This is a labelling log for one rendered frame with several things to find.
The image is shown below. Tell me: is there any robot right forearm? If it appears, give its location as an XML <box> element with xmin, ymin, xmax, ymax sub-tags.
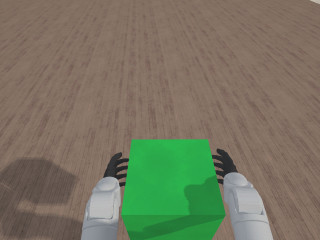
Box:
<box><xmin>223</xmin><ymin>172</ymin><xmax>274</xmax><ymax>240</ymax></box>

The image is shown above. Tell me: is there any carton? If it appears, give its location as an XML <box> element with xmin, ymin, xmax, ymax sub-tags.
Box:
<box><xmin>121</xmin><ymin>139</ymin><xmax>226</xmax><ymax>240</ymax></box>

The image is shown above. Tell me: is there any robot right hand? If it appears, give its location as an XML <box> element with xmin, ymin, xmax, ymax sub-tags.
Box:
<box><xmin>211</xmin><ymin>148</ymin><xmax>238</xmax><ymax>185</ymax></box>

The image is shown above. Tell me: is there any robot left hand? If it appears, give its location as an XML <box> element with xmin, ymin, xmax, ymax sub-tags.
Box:
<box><xmin>103</xmin><ymin>152</ymin><xmax>129</xmax><ymax>187</ymax></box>

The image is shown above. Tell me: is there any robot left forearm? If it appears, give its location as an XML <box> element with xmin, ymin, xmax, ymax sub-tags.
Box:
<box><xmin>81</xmin><ymin>176</ymin><xmax>121</xmax><ymax>240</ymax></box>

